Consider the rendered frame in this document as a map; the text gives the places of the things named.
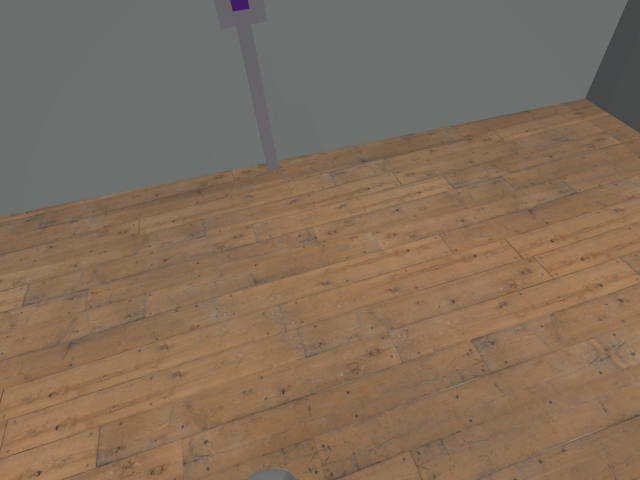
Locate panel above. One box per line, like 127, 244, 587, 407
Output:
214, 0, 279, 171

